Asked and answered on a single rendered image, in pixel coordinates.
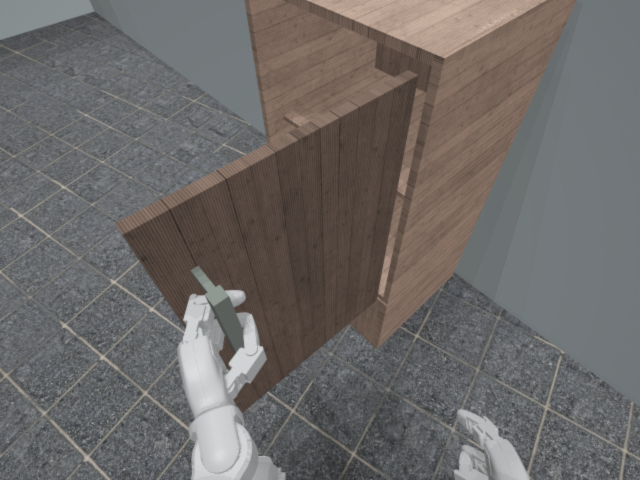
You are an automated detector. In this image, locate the handle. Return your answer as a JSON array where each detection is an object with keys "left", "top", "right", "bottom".
[{"left": 190, "top": 266, "right": 245, "bottom": 354}]

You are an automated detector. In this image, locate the cupboard door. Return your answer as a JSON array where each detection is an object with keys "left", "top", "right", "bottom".
[{"left": 114, "top": 70, "right": 419, "bottom": 413}]

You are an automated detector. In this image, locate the robot left forearm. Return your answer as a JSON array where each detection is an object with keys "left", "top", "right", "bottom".
[{"left": 189, "top": 404, "right": 258, "bottom": 480}]

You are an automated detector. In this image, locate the robot left hand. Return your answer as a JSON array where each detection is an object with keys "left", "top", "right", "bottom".
[{"left": 177, "top": 290, "right": 267, "bottom": 419}]

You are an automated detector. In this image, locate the robot right hand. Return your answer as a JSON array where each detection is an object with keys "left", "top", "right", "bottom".
[{"left": 454, "top": 409, "right": 530, "bottom": 480}]

